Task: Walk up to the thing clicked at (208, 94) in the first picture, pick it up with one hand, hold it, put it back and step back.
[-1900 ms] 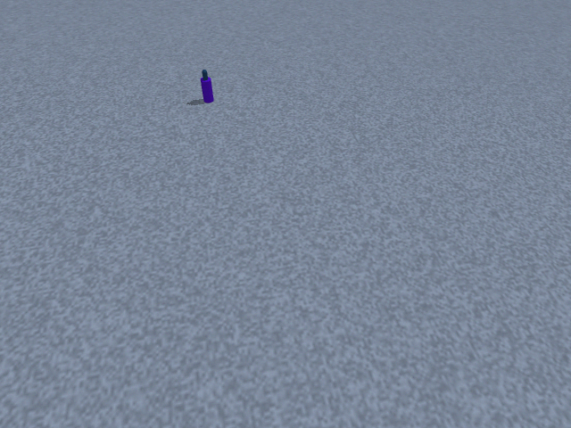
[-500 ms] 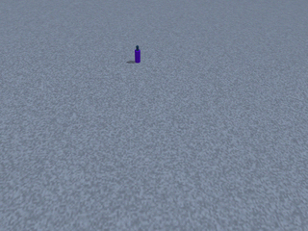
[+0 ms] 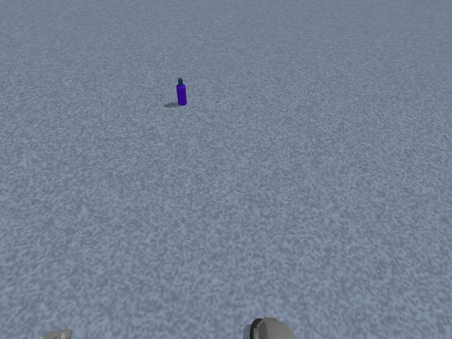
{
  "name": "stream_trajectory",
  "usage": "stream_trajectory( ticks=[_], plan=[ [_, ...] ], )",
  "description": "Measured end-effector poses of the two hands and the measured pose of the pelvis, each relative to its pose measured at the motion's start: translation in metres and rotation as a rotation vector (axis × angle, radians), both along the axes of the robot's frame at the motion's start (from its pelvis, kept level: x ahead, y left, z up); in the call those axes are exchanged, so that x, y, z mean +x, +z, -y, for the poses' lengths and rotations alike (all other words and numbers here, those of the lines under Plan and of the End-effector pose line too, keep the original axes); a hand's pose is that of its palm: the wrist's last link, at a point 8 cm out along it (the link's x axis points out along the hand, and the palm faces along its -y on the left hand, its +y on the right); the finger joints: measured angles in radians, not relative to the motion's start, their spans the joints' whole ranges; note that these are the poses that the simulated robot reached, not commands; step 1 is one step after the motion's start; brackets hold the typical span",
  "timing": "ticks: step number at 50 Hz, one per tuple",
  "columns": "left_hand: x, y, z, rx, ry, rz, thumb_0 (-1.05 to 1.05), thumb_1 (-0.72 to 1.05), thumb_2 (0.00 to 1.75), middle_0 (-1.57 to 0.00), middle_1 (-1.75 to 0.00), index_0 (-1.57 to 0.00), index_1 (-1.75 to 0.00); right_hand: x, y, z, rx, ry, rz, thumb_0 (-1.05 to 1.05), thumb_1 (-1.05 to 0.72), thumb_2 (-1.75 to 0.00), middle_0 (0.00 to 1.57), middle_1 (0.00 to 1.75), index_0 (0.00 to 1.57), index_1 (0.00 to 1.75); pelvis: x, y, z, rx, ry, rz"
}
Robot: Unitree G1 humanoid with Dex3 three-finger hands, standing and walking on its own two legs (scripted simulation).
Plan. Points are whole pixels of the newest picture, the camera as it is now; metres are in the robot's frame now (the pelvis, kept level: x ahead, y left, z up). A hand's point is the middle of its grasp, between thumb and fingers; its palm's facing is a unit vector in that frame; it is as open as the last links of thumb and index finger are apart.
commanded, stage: walk up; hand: left
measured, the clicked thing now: (181, 91) +1.83 +0.17 -0.66
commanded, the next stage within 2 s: none
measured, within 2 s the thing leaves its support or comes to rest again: neither
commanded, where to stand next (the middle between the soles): +1.37 -0.06 m, yaw +1 degrees
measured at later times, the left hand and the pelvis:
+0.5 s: hand (88, 268) +0.33 +0.29 -0.16, palm faces +0.03 -0.94 -0.33, open 7.4 cm; pelvis +0.31 +0.01 -0.01, yaw +2 degrees
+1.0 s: hand (126, 150) +0.69 +0.26 -0.14, palm faces -0.12 -0.93 -0.36, open 7.4 cm; pelvis +0.57 -0.01 -0.01, yaw -1 degrees
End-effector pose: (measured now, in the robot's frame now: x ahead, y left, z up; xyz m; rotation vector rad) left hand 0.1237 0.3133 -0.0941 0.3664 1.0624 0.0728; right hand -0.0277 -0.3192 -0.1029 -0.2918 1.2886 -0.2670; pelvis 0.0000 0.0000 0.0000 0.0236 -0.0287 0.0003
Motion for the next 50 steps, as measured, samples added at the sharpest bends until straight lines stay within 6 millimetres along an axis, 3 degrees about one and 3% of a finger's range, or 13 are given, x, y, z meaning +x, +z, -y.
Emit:
stream_trajectory(
  ticks=[5, 8, 12, 17, 21, 26, 30, 38, 44, 50],
  plan=[
    [0.100, -0.008, 0.026, 0.018, 0.001, 0.069, 0.01, 0.91, 0.90, -0.20, -0.30, -0.20, -0.30, 0.071, -0.029, 0.023, -0.005, 0.004, -0.053, 0.01, -0.90, -0.90, 0.20, 0.30, 0.21, 0.30, 0.075, -0.021, 0.019, -0.044, 0.002, -0.017],
    [0.135, -0.004, 0.041, 0.004, 0.017, 0.122, 0.01, 0.91, 0.90, -0.20, -0.30, -0.20, -0.30, 0.130, -0.028, 0.027, 0.002, 0.041, -0.029, 0.01, -0.90, -0.90, 0.20, 0.30, 0.21, 0.30, 0.110, -0.017, 0.029, -0.034, 0.014, -0.005],
    [0.147, 0.006, 0.046, -0.010, 0.079, 0.114, 0.01, 0.91, 0.90, -0.21, -0.30, -0.20, -0.30, 0.224, -0.009, 0.028, 0.003, 0.112, 0.076, 0.01, -0.90, -0.90, 0.20, 0.30, 0.21, 0.30, 0.153, -0.001, 0.030, -0.026, 0.018, 0.016],
    [0.147, 0.002, 0.029, 0.006, 0.125, 0.002, 0.01, 0.90, 0.90, -0.21, -0.30, -0.20, -0.30, 0.334, 0.017, 0.026, -0.017, 0.178, 0.227, 0.01, -0.90, -0.90, 0.20, 0.30, 0.21, 0.30, 0.209, 0.006, 0.024, -0.050, 0.007, 0.025],
    [0.163, -0.009, 0.006, 0.011, 0.154, -0.059, 0.01, 0.90, 0.90, -0.21, -0.30, -0.21, -0.30, 0.405, 0.030, 0.014, -0.035, 0.229, 0.262, 0.01, -0.90, -0.90, 0.20, 0.30, 0.21, 0.30, 0.256, 0.003, 0.013, -0.069, 0.020, 0.017],
    [0.210, -0.037, -0.031, 0.013, 0.182, -0.095, 0.01, 0.90, 0.90, -0.21, -0.30, -0.20, -0.30, 0.480, 0.029, -0.006, -0.086, 0.255, 0.269, 0.01, -0.90, -0.90, 0.20, 0.30, 0.21, 0.30, 0.327, -0.016, -0.011, -0.063, 0.028, 0.003],
    [0.265, -0.044, -0.040, 0.012, 0.154, -0.128, 0.01, 0.91, 0.90, -0.20, -0.30, -0.20, -0.30, 0.507, 0.029, -0.022, -0.099, 0.209, 0.288, 0.01, -0.90, -0.90, 0.20, 0.30, 0.21, 0.30, 0.367, -0.016, -0.027, -0.051, 0.016, 0.013],
    [0.383, -0.018, -0.035, -0.023, 0.087, -0.062, 0.01, 0.91, 0.90, -0.20, -0.30, -0.20, -0.30, 0.512, 0.035, -0.037, -0.053, 0.109, 0.154, 0.01, -0.90, -0.90, 0.20, 0.30, 0.21, 0.30, 0.443, 0.010, -0.029, -0.025, 0.006, 0.023],
    [0.462, -0.005, -0.023, -0.001, 0.040, -0.070, 0.01, 0.91, 0.90, -0.20, -0.30, -0.20, -0.30, 0.535, 0.023, -0.021, -0.033, 0.053, 0.084, 0.01, -0.89, -0.90, 0.20, 0.30, 0.21, 0.30, 0.503, 0.010, -0.017, -0.004, -0.012, 0.017],
    [0.562, -0.004, 0.010, 0.034, 0.000, -0.019, 0.01, 0.91, 0.90, -0.20, -0.30, -0.20, -0.30, 0.588, -0.009, 0.015, -0.016, 0.021, 0.045, 0.01, -0.89, -0.90, 0.20, 0.30, 0.21, 0.30, 0.573, -0.009, 0.011, 0.027, -0.019, 0.000]
  ],
)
